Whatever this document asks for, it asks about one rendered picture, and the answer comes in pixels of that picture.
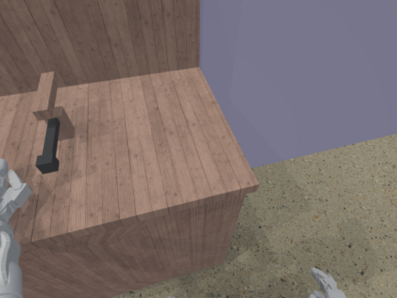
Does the right robot hand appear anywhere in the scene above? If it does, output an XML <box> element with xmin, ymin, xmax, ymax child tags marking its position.
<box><xmin>309</xmin><ymin>268</ymin><xmax>347</xmax><ymax>298</ymax></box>

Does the counter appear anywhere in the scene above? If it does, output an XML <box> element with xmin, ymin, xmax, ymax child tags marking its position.
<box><xmin>0</xmin><ymin>0</ymin><xmax>259</xmax><ymax>298</ymax></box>

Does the left robot hand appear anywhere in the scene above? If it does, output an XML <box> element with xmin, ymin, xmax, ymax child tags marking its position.
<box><xmin>0</xmin><ymin>158</ymin><xmax>32</xmax><ymax>224</ymax></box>

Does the robot left forearm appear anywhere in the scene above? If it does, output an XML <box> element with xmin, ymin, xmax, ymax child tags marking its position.
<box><xmin>0</xmin><ymin>220</ymin><xmax>23</xmax><ymax>298</ymax></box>

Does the tap lever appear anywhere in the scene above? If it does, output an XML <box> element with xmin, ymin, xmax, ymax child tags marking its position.
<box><xmin>35</xmin><ymin>118</ymin><xmax>60</xmax><ymax>174</ymax></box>

